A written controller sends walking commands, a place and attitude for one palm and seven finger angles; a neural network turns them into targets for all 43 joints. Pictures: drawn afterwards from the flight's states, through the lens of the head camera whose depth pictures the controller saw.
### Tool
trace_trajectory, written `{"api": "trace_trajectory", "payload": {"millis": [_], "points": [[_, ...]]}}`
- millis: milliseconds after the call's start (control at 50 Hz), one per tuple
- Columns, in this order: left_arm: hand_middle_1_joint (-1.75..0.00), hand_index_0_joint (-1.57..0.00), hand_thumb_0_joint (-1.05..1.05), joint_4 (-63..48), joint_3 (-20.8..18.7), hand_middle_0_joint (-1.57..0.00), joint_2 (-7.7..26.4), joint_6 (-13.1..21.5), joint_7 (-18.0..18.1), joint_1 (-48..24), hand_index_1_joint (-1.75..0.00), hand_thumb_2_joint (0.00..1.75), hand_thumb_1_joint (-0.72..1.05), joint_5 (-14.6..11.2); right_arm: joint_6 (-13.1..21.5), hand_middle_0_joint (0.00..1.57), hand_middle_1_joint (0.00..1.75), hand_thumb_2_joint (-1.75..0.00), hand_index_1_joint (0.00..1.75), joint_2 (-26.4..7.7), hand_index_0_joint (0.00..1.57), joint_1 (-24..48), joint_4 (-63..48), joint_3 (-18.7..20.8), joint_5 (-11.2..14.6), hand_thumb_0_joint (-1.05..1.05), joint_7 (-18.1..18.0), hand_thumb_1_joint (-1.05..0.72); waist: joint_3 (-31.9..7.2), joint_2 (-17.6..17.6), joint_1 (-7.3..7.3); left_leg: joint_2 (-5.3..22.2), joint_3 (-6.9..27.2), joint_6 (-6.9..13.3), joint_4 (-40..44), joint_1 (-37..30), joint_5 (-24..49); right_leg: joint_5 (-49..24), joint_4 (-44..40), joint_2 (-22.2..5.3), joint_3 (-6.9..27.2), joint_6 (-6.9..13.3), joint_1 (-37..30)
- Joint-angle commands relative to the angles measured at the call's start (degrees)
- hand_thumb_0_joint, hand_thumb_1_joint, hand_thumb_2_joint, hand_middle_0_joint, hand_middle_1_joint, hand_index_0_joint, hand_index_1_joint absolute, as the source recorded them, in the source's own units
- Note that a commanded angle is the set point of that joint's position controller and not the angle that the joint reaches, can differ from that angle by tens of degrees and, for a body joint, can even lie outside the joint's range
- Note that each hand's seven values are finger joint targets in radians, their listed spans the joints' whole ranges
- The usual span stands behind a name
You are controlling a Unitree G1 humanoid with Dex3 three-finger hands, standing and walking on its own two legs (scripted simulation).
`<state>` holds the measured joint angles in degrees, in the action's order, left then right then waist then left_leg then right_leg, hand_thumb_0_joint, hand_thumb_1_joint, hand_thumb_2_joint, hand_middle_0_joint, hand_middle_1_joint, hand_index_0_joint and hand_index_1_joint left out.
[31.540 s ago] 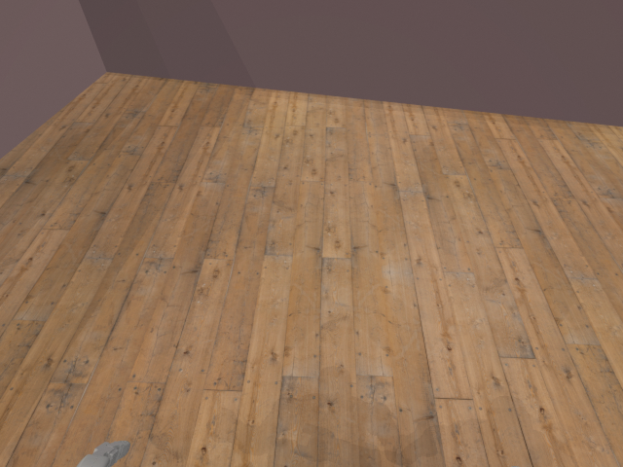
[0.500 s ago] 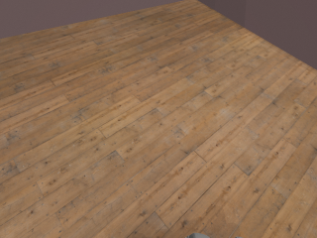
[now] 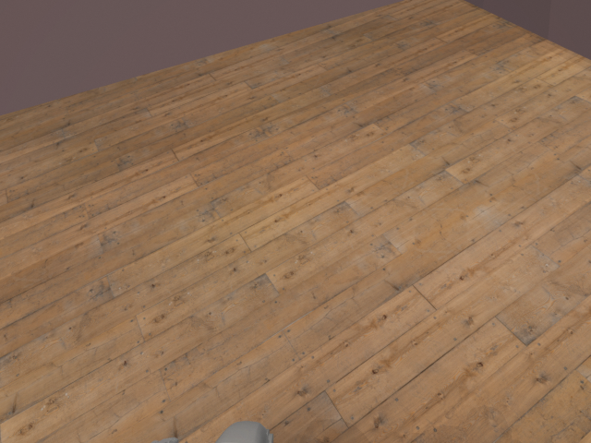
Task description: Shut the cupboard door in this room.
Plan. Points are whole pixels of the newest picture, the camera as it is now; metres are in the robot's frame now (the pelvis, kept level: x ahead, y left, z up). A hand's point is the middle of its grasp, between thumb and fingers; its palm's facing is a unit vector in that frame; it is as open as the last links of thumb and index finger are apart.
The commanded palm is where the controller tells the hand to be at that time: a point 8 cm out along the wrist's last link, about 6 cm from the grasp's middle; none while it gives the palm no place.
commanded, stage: turn or walk to find it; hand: left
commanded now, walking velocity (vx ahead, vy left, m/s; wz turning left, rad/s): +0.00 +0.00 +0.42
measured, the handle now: out of the picture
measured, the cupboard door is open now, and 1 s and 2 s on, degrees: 88 88 88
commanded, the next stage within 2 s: none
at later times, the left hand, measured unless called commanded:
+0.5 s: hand out of the picture -0.03 +0.27 -0.18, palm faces +0.26 -0.94 -0.23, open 7.4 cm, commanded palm none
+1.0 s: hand out of the picture +0.01 +0.19 -0.14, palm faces +0.40 -0.87 -0.28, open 7.4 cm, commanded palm none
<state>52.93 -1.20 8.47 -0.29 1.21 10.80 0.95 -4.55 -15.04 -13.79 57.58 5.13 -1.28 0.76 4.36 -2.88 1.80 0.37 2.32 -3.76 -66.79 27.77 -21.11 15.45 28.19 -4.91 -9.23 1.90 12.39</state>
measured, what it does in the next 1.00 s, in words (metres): steps on the spot, turning left: left foot, then right foot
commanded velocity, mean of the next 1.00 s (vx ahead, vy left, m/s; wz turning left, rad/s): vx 0.00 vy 0.00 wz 0.42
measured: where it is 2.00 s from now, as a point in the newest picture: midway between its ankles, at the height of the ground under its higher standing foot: outside the picture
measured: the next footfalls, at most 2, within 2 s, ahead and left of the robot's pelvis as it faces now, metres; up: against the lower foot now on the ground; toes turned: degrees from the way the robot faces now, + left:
left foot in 0.28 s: +0.00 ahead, +0.15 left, +0.00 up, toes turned +13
right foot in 0.78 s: +0.05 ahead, -0.08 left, +0.00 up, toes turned +15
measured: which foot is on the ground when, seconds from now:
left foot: up 0.00-0.26, down 0.28-0.78, up 0.80-1.00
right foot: down 0.00-0.28, up 0.30-0.76, down 0.78-1.00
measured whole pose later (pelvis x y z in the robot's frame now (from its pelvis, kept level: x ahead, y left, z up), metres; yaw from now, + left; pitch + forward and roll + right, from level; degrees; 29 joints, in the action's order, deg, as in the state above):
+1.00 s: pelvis +0.00 -0.01 +0.00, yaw +25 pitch +0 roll +3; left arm 53.0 -1.2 8.1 0.1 1.2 10.0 0.9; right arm -4.3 -14.9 -13.6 57.8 5.1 -1.3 0.6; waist 4.3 -3.0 2.1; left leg 0.2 2.4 -4.0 -66.5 28.2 -21.6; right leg 17.6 28.2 -4.5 -8.9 2.4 11.1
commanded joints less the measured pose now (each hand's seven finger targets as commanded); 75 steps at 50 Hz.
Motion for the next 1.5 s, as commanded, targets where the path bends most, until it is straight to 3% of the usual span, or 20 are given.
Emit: {"api": "trace_trajectory", "payload": {"millis": [0, 140, 220, 240, 260, 280, 400, 620, 720, 740, 760, 780, 840, 900, 1180, 1240, 1260, 1280, 1300, 1480], "points": [[-0.3, -0.2, 0.0, -2.4, -3.5, -0.2, 12.3, 1.3, 0.8, 3.6, -0.3, 0.9, 0.9, 0.3, 1.1, 0.2, 0.3, -0.9, 0.3, -2.1, 0.2, 2.5, -3.7, 0.3, 0.2, 0.0, 0.2, -0.9, -3.5, 13.0, -2.98, 1.6, -1.0, -1.0, 4.0, 3.4, -1.3, -17.1, -10.2, -14.1, 8.6, 4.4, -7.0], [-0.3, -0.2, 0.0, -0.3, -4.5, -0.2, 15.2, 0.8, 0.6, 6.5, -0.3, 0.9, 0.9, 0.9, 2.3, 0.2, 0.3, -0.9, 0.3, -0.9, 0.2, 7.1, -5.3, -1.1, 1.0, 0.0, 0.0, -0.9, -5.7, 15.5, -5.18, 1.2, -5.5, 0.0, 22.6, -4.1, -6.3, -27.3, -5.4, -16.3, 6.8, 6.3, -9.7], [-0.3, -0.2, 0.0, 0.1, -4.6, -0.2, 15.6, 0.1, 0.3, 4.4, -0.3, 0.9, 0.9, 0.2, 3.2, 0.2, 0.3, -0.9, 0.3, -2.4, 0.2, 2.2, -4.2, -1.0, 0.9, 0.0, -0.1, -0.9, -7.9, 12.3, -1.46, 0.7, -7.3, 1.5, 40.7, -17.8, 8.2, -21.0, 2.1, -14.5, 2.1, 1.2, -2.9], [-0.3, -0.2, 0.0, -0.4, -4.3, -0.2, 13.6, -0.2, 0.3, 4.1, -0.3, 0.9, 0.9, -0.3, 3.8, 0.2, 0.3, -0.9, 0.3, -5.6, 0.2, -0.1, -3.8, -0.3, 0.7, 0.0, -0.1, -0.9, -9.3, 3.0, -0.04, 5.8, -1.0, 3.0, 45.9, -25.2, 15.1, -11.9, 10.4, -11.3, -0.5, -1.6, 4.0], [-0.3, -0.2, 0.0, -2.3, -3.3, -0.2, 9.6, -0.6, -0.1, 4.2, -0.3, 0.9, 0.9, -0.6, 4.1, 0.2, 0.3, -0.9, 0.3, -11.4, 0.2, -2.0, -4.2, 1.1, 0.2, 0.0, -0.4, -0.9, -8.4, -13.7, 1.02, 20.4, 18.2, 9.7, 48.2, -30.3, 33.0, 16.6, 21.9, -3.2, -2.2, -6.1, 18.9], [-0.3, -0.2, 0.0, -3.2, -2.6, -0.2, 9.5, -1.3, 0.2, 0.5, -0.3, 0.9, 0.9, -0.1, 3.3, 0.2, 0.3, -0.9, 0.3, -13.5, 0.2, -3.9, -3.3, 1.5, 0.3, 0.0, -0.9, -0.9, -7.7, -11.9, 2.49, 24.3, 18.5, 14.6, 48.6, -25.7, 37.7, 22.8, 29.0, -2.3, 3.2, -5.8, 18.4], [-0.3, -0.2, 0.0, 0.5, -3.5, -0.2, 10.5, -1.9, -0.7, 1.7, -0.3, 0.9, 0.9, 0.1, 4.0, 0.2, 0.3, -0.9, 0.3, -7.4, 0.2, 5.0, -5.6, -0.4, 0.3, 0.0, -1.9, -0.9, -2.9, -4.8, -1.88, 12.7, 8.3, 11.4, 49.9, -19.1, 25.5, 6.9, 36.4, -1.4, 7.4, -6.2, 18.4], [-0.3, -0.2, 0.0, -3.0, -2.5, -0.2, 8.7, -1.3, -0.2, -4.0, -0.3, 0.9, 0.9, -0.4, 3.9, 0.2, 0.3, -0.9, 0.3, -7.5, 0.2, -0.4, -4.9, 0.7, -0.1, 0.0, -1.8, -0.9, -6.2, -5.6, 0.47, 12.9, 15.2, 14.1, 46.0, -22.9, 33.1, 11.2, 20.7, 1.0, 7.7, -7.0, 15.1], [-0.3, -0.2, 0.0, -1.7, -2.8, -0.2, 9.0, -0.1, 0.0, 1.9, -0.3, 0.9, 0.9, -0.9, 3.6, 0.2, 0.3, -0.9, 0.3, -7.0, 0.2, 1.9, -5.4, 0.9, 0.3, 0.0, -1.6, -0.9, -9.5, -5.2, -2.7, 8.6, 15.6, 10.5, 40.0, -15.1, 31.9, -1.5, -1.6, 3.1, 6.0, -5.8, -1.7], [-0.3, -0.2, 0.0, -1.4, -3.1, -0.2, 11.2, 0.6, 0.2, 4.1, -0.3, 0.9, 0.9, -0.6, 3.7, 0.2, 0.3, -0.9, 0.3, -5.5, 0.2, 1.6, -5.5, 0.8, 0.7, 0.0, -1.3, -0.9, -10.7, -0.5, -3.63, 5.7, 13.6, 7.5, 36.2, -9.7, 24.0, -7.8, -8.6, -0.4, 8.9, -5.1, -9.8], [-0.3, -0.2, 0.0, -1.0, -4.1, -0.2, 16.0, 1.2, 0.7, 5.8, -0.3, 0.9, 0.9, 0.2, 3.9, 0.2, 0.3, -0.9, 0.3, -1.6, 0.2, 0.7, -6.4, 0.2, 1.1, 0.0, -0.9, -0.9, -12.4, 14.0, -4.18, -1.3, 5.0, 3.4, 26.1, 1.5, 5.6, -15.2, -10.1, -14.0, 21.0, -0.9, -19.0], [-0.3, -0.2, 0.0, -1.5, -4.4, -0.2, 18.2, 1.1, 0.8, 6.1, -0.3, 0.9, 0.9, 0.3, 3.6, 0.2, 0.3, -0.9, 0.3, -2.3, 0.2, 3.2, -7.9, 0.4, 0.8, 0.0, -1.1, -0.9, -9.0, 18.6, -5.24, -4.2, 1.3, 1.8, 14.6, 4.8, -13.8, -24.5, -10.1, -23.6, 27.6, 5.8, -12.7], [-0.3, -0.2, 0.0, -3.7, -3.7, -0.2, 12.9, 0.6, 1.2, -2.3, -0.3, 0.9, 0.9, -0.2, 1.5, 0.2, 0.3, -0.9, 0.3, -3.3, 0.2, 0.7, -4.6, 1.3, 0.1, 0.0, -0.5, -0.9, -2.2, 12.8, -1.26, -0.2, 3.6, 1.6, -1.6, 4.0, -6.0, -11.5, -12.2, -17.0, 18.7, 5.7, -0.7], [-0.3, -0.2, 0.0, -3.5, -2.9, -0.2, 10.7, 1.5, 0.7, -0.6, -0.3, 0.9, 0.9, -0.2, 1.5, 0.2, 0.3, -0.9, 0.3, -2.0, 0.2, -0.8, -2.9, 0.6, 0.1, 0.0, 0.0, -0.9, -3.0, 11.9, -0.99, 0.3, 1.1, 0.0, -2.8, 5.2, 0.1, -23.1, -9.0, -12.1, 9.6, 3.0, -5.5], [-0.3, -0.2, 0.0, 0.1, -4.4, -0.2, 15.0, 0.8, 0.7, 7.7, -0.3, 0.9, 0.9, 0.8, 2.5, 0.2, 0.3, -0.9, 0.3, -0.9, 0.2, 9.1, -5.7, -1.6, 0.9, 0.0, 0.0, -0.9, -5.8, 14.7, -5.19, 0.7, -6.6, 0.5, 25.4, -4.1, -4.4, -35.9, -2.8, -15.4, 5.3, 5.7, -12.1], [-0.3, -0.2, 0.0, 0.6, -4.5, -0.2, 15.4, 0.5, 0.5, 5.3, -0.3, 0.9, 0.9, 0.2, 3.2, 0.2, 0.3, -0.9, 0.3, -2.4, 0.2, 4.6, -4.8, -1.3, 0.7, 0.0, -0.1, -0.9, -7.8, 12.4, -1.81, 0.6, -7.8, 1.7, 40.3, -15.8, 8.5, -30.9, 4.3, -14.1, 1.5, 1.7, -7.3], [-0.3, -0.2, 0.0, -0.1, -4.3, -0.2, 14.4, 0.3, 0.3, 5.4, -0.3, 0.9, 0.9, -0.3, 3.8, 0.2, 0.3, -0.9, 0.3, -5.5, 0.2, 1.6, -4.4, -0.6, 0.4, 0.0, -0.2, -0.9, -10.6, 6.0, 0.01, 4.0, -4.2, 3.4, 44.5, -25.2, 19.6, -23.8, 12.0, -11.8, -1.0, -1.1, -0.9], [-0.3, -0.2, 0.0, -1.7, -3.6, -0.2, 10.7, 0.1, 0.0, 5.6, -0.3, 0.9, 0.9, -0.7, 4.3, 0.2, 0.3, -0.9, 0.3, -11.3, 0.2, -1.5, -4.3, 0.8, 0.0, 0.0, -0.5, -0.9, -12.3, -10.8, 1.49, 18.5, 15.0, 10.6, 44.5, -35.0, 42.2, 7.7, 24.3, -3.7, -2.6, -5.3, 14.8], [-0.3, -0.2, 0.0, -3.0, -2.4, -0.2, 9.5, -0.6, 0.3, 2.8, -0.3, 0.9, 0.9, -0.4, 3.5, 0.2, 0.3, -0.9, 0.3, -13.7, 0.2, -3.6, -3.4, 1.2, 0.7, 0.0, -0.9, -0.9, -12.0, -12.2, 2.19, 24.4, 17.7, 16.4, 44.8, -32.3, 55.4, 24.9, 30.8, -1.9, 2.5, -5.9, 17.2], [-0.3, -0.2, 0.0, -0.5, -3.1, -0.2, 10.1, -1.7, -0.5, 1.7, -0.3, 0.9, 0.9, -0.2, 4.2, 0.2, 0.3, -0.9, 0.3, -7.8, 0.2, 3.8, -5.6, -0.2, 0.4, 0.0, -1.8, -0.9, -5.1, -4.7, -1.65, 12.7, 7.1, 12.3, 47.3, -21.5, 36.2, 8.0, 34.0, -1.2, 7.1, -7.1, 16.5]]}}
